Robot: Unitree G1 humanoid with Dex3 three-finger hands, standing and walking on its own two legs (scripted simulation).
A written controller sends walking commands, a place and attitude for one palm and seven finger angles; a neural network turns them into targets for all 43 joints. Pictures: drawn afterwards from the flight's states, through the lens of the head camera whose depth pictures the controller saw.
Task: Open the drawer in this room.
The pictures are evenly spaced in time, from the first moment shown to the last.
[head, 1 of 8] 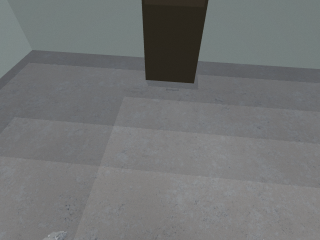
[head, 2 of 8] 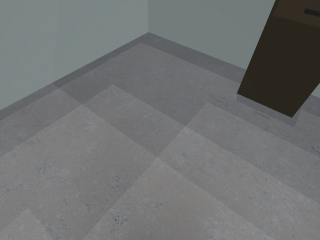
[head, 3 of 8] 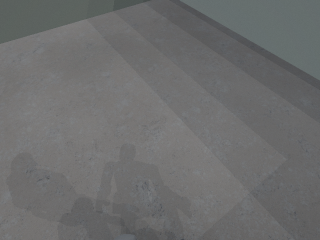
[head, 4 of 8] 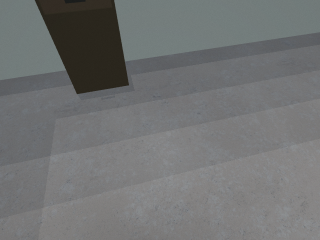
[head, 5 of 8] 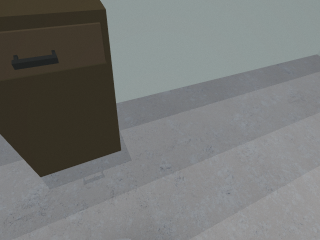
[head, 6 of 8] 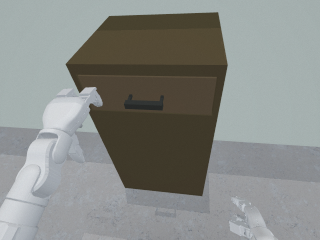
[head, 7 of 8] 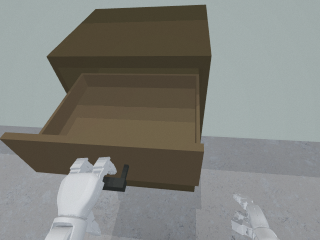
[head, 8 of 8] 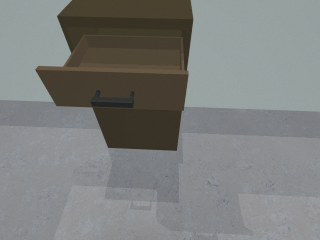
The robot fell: no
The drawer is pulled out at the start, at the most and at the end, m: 0.00 0.30 0.28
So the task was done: yes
